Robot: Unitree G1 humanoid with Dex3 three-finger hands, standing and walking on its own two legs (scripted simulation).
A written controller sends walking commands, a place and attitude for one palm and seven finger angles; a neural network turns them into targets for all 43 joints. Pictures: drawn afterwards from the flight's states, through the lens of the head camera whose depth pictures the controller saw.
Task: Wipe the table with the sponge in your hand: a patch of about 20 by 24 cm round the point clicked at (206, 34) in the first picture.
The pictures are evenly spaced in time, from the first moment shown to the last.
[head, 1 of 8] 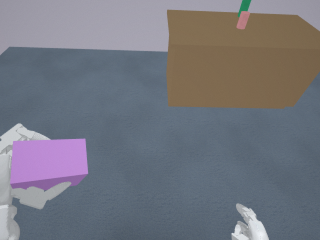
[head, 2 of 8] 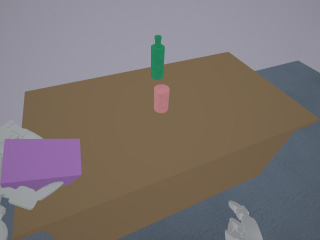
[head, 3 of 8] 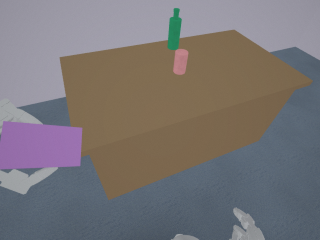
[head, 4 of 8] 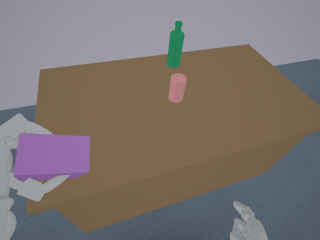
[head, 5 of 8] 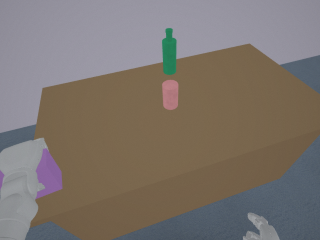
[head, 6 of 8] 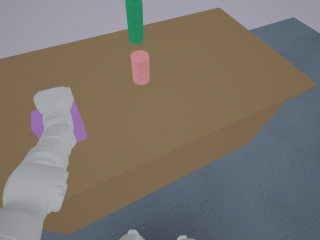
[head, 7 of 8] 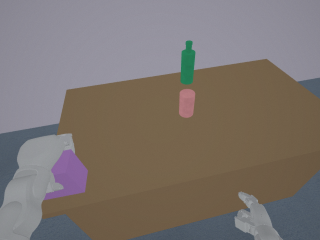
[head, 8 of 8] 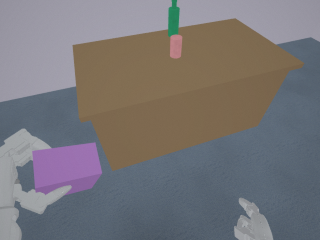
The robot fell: no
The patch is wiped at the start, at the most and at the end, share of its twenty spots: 0.00 0.70 0.70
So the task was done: no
